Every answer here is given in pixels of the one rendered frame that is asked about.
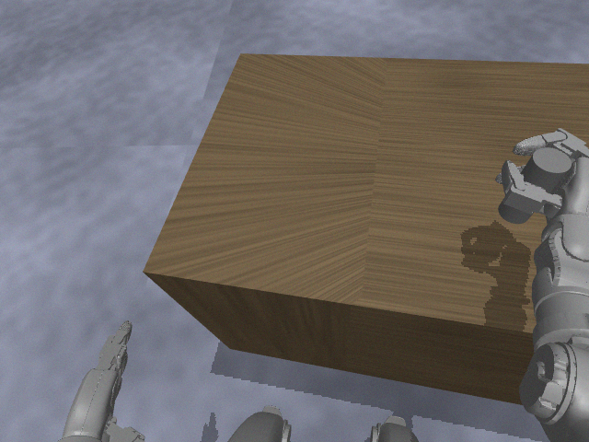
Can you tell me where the right robot hand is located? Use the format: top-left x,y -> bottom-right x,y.
495,128 -> 589,224

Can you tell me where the right robot arm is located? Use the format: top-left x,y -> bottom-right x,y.
519,214 -> 589,442

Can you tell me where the left robot hand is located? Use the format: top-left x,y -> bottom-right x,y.
62,320 -> 145,442

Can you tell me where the can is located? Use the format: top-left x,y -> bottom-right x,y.
498,147 -> 572,224

